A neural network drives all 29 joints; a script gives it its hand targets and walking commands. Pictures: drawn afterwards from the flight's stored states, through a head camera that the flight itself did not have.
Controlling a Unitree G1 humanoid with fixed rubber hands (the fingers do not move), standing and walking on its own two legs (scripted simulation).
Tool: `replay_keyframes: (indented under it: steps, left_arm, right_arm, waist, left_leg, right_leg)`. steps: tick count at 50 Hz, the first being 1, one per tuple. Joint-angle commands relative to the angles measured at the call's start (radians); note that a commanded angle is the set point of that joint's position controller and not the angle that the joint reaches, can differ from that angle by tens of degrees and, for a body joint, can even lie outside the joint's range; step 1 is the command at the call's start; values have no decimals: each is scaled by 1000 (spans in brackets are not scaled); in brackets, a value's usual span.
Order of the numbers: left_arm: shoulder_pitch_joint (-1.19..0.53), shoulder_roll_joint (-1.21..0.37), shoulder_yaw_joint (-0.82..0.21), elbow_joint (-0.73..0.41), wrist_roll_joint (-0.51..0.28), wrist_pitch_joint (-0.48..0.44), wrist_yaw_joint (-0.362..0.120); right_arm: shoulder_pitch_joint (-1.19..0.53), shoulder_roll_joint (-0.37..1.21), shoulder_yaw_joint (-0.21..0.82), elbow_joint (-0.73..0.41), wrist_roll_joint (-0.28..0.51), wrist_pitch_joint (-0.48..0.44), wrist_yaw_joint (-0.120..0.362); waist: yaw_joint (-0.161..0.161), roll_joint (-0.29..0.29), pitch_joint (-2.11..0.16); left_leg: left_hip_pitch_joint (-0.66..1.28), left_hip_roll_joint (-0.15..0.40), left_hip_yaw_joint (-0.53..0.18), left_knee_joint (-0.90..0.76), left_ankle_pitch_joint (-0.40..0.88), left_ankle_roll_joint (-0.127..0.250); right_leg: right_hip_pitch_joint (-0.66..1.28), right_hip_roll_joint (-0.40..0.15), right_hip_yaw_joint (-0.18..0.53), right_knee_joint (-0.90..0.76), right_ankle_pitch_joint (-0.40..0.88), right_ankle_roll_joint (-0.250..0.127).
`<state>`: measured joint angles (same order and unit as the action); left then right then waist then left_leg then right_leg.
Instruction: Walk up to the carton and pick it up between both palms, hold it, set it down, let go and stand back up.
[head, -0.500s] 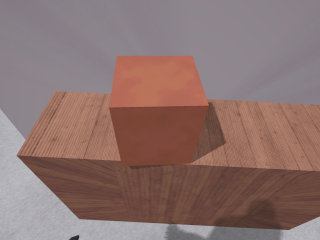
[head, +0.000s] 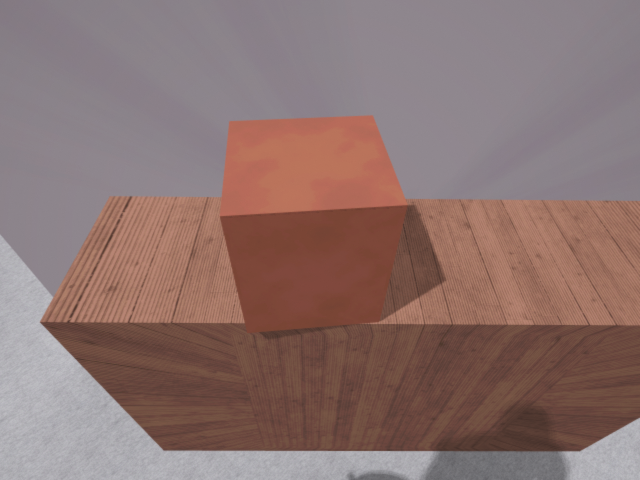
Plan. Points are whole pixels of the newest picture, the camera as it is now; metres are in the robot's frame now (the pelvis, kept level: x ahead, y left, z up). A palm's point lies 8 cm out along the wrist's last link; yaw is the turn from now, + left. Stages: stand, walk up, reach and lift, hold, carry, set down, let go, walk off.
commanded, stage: stand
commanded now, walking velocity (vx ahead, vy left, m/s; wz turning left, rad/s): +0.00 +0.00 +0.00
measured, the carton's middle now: (308, 227) +0.46 +0.03 +0.06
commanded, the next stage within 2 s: none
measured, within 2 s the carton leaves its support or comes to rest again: neither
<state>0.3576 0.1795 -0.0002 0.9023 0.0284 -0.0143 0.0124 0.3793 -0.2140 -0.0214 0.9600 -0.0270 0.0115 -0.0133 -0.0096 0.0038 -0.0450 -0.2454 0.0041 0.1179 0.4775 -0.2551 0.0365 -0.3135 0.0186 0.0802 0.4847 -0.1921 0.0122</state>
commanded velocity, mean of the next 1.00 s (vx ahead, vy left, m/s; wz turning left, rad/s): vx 0.00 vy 0.00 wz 0.00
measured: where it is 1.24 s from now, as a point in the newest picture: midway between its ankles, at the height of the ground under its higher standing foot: outside the picture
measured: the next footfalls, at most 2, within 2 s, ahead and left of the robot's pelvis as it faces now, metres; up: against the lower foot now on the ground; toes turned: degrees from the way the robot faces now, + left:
none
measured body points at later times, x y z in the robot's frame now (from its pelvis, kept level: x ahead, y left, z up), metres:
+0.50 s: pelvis +0.00 +0.00 +0.00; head +0.00 +0.00 +0.45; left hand +0.00 +0.22 -0.16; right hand -0.03 -0.23 -0.16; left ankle +0.00 +0.09 -0.74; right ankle +0.04 -0.13 -0.74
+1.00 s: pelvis +0.01 +0.00 +0.00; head +0.00 +0.00 +0.45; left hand -0.01 +0.21 -0.16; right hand -0.04 -0.21 -0.16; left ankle +0.00 +0.10 -0.74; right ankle +0.04 -0.13 -0.74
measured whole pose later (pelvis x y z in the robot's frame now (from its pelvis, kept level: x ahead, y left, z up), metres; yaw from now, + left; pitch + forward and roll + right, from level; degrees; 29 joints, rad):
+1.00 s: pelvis +0.01 +0.00 +0.00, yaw -1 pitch +0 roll +0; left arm 0.33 0.11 -0.02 1.14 0.01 0.00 0.03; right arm 0.36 -0.14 0.00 1.14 -0.02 0.00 -0.03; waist -0.01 0.00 -0.01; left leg -0.19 0.00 0.12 0.44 -0.25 0.04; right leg -0.26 0.02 0.10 0.46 -0.19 0.02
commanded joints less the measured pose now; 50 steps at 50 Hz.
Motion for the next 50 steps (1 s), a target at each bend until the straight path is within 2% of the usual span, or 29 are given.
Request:
replay_keyframes:
  steps: [1,25,50]
  left_arm:
    - [31,99,26,-30,-2,-19,8]
    - [41,46,4,143,-11,-7,19]
    - [37,14,-6,220,-14,2,28]
  right_arm:
    - [56,-108,-28,-16,1,-17,-10]
    - [67,-45,-4,117,6,-18,-20]
    - [73,-4,2,169,8,-16,-27]
  waist:
    - [-1,-17,70]
    - [-2,-15,101]
    - [-2,-12,122]
  left_leg:
    - [8,111,-151,-126,-81,47]
    - [39,103,-132,-129,-31,35]
    - [54,101,-130,-144,-36,31]
  right_leg:
    - [-60,-58,88,-92,0,-43]
    - [-34,-58,84,-103,39,-39]
    - [-18,-57,76,-107,44,-31]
